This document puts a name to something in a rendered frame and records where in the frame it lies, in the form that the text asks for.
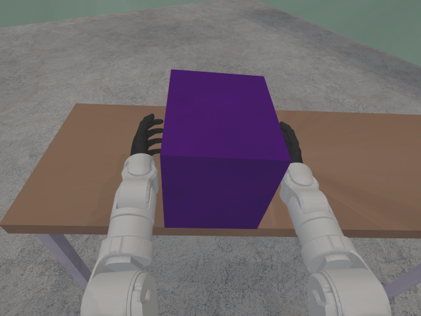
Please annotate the left robot upper arm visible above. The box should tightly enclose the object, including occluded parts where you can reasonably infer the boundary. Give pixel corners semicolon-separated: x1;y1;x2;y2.
82;270;159;316

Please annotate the table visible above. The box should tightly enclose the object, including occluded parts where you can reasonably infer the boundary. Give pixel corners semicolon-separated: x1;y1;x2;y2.
0;103;421;297

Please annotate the robot right forearm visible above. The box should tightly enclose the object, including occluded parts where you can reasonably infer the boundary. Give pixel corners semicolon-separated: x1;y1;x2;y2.
280;163;391;315

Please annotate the left robot hand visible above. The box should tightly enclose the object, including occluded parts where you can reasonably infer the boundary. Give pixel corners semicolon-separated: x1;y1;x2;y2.
130;113;164;156

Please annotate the carton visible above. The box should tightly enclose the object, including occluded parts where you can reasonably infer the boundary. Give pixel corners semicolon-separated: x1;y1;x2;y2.
160;69;291;229

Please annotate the right robot hand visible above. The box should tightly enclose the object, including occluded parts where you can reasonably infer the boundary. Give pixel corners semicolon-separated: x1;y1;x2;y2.
280;121;303;163

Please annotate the robot left forearm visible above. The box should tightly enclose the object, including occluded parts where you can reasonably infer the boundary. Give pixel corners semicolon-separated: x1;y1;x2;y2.
80;153;159;316

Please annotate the right robot upper arm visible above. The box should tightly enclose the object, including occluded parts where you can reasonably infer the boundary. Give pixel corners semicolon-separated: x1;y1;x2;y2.
307;268;391;316

